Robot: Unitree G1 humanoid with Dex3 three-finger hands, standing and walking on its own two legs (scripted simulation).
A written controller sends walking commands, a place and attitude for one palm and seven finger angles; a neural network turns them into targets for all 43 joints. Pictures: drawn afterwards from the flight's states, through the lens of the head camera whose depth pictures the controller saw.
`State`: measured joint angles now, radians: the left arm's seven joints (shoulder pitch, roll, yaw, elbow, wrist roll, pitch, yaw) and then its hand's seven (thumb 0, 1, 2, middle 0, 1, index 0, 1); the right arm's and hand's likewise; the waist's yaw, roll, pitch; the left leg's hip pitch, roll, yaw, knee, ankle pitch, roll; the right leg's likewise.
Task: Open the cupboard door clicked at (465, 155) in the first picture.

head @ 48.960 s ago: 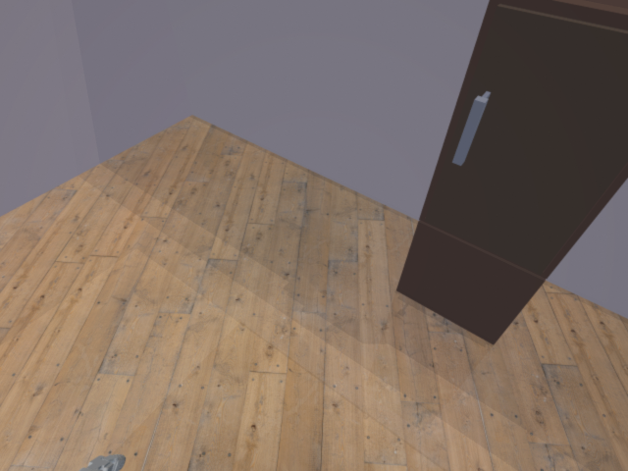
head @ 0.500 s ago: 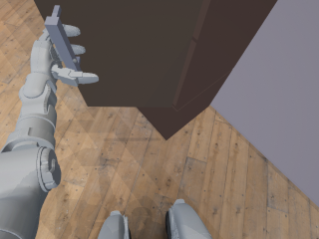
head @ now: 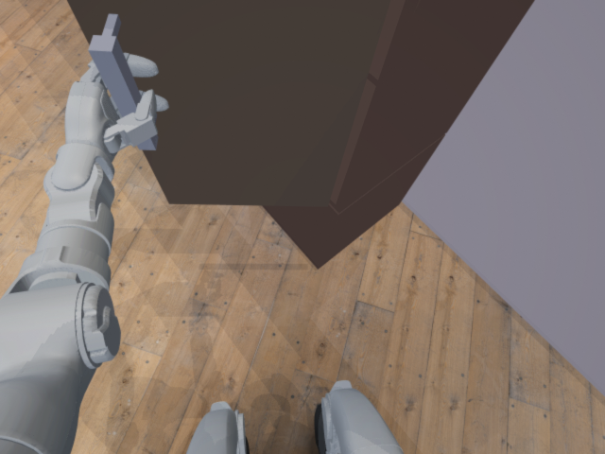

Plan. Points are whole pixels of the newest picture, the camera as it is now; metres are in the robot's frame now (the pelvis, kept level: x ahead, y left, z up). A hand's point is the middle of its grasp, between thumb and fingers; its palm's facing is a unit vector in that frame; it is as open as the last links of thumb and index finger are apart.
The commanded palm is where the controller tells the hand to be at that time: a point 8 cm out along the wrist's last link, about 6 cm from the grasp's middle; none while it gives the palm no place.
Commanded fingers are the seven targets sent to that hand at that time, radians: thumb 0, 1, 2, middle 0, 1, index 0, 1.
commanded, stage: pull the door open along its arc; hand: left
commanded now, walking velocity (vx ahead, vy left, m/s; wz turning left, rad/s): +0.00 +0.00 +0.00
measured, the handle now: (132, 89) +0.57 +0.17 +0.08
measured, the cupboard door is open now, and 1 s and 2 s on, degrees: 51 97 97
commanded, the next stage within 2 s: open thumb and fingers to let go in 1.04 s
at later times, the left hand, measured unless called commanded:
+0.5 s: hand (149, 157) +0.46 +0.14 +0.08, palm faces -0.11 -0.99 -0.01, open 5.9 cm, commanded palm +0.41 +0.19 +0.08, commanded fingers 0.00 0.90 0.90 -0.40 -1.35 -0.40 -1.35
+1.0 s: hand (248, 282) +0.30 +0.04 +0.09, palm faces +0.25 -0.97 +0.00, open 6.7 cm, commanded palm +0.24 +0.10 +0.08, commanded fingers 0.00 0.90 0.90 -0.40 -1.35 -0.40 -1.35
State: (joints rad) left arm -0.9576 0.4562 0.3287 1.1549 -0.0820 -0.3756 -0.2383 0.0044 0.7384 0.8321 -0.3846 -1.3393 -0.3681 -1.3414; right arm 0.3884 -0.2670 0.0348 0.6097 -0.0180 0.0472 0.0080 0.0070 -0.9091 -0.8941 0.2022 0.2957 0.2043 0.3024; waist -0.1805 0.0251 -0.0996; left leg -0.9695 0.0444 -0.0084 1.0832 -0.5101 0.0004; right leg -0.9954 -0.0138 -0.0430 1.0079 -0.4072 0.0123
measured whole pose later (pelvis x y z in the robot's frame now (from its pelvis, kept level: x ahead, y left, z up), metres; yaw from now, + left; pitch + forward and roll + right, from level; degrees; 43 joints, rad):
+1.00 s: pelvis +0.03 -0.03 +0.03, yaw +1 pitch +11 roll +1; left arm 0.21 -0.08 -0.24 0.04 0.09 -0.22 0.44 0.04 0.63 0.67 -0.32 -1.25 -0.32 -1.31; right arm 0.19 -0.14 0.03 0.47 -0.05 0.04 0.05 0.01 -0.91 -0.89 0.20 0.30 0.20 0.30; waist -0.02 0.02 -0.15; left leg -0.59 0.05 0.00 0.90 -0.50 -0.04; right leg -0.66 -0.01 -0.04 0.92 -0.45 -0.02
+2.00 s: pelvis -0.02 -0.02 +0.02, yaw +2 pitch +9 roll +0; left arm -0.08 -0.11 -0.27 0.31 0.10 -0.28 0.55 -0.02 -0.49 0.30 -0.27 -0.63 -0.25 -0.62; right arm 0.19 -0.17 0.02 0.58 -0.06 -0.02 0.01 0.01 -0.91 -0.89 0.20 0.30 0.20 0.30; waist -0.01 0.02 -0.11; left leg -0.68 0.01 -0.02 0.98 -0.46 -0.02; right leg -0.72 -0.04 -0.05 0.97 -0.40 -0.01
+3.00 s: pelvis +0.01 -0.02 +0.01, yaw +3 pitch +11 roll +0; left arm 0.48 0.15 -0.11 -0.22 -0.10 -0.27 -0.13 -0.02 -0.50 0.30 -0.15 -0.30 -0.15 -0.30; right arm 0.26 -0.22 0.02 0.40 0.01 -0.07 -0.01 0.02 -0.91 -0.89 0.20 0.30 0.20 0.30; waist 0.00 0.03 -0.12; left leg -0.70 0.02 -0.03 1.05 -0.54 -0.02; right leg -0.74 -0.04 -0.06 1.04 -0.49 -0.01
